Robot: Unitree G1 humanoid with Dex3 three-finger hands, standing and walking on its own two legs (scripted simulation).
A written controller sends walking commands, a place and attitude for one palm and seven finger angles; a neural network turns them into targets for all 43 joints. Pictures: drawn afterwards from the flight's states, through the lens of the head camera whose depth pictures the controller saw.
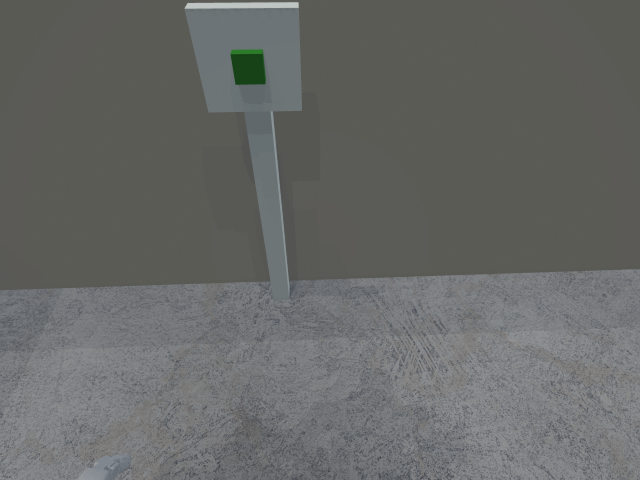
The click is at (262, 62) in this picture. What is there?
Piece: button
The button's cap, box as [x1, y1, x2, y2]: [231, 49, 265, 84]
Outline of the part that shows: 262,49 231,50 231,59 235,84 265,83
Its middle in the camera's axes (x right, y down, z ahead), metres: -0.14 -0.34 +0.76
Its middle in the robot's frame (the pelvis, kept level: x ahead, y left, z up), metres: +0.81 +0.19 +0.13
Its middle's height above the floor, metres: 0.90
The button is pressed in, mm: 0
